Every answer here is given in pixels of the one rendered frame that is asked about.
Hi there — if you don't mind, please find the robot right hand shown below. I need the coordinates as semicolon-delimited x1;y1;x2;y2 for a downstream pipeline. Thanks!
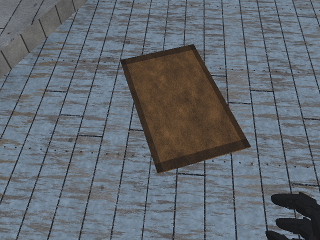
265;192;320;240

